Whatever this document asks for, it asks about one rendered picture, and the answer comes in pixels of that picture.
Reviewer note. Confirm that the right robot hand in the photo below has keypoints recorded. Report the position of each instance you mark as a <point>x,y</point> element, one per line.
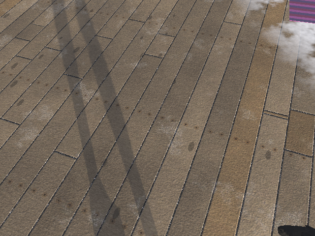
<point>291,230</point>

